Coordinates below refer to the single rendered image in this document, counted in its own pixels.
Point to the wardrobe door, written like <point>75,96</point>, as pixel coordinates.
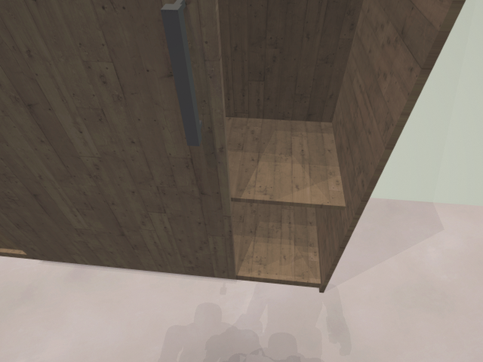
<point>94,164</point>
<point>6,243</point>

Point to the handle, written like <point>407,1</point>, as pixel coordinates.
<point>175,31</point>

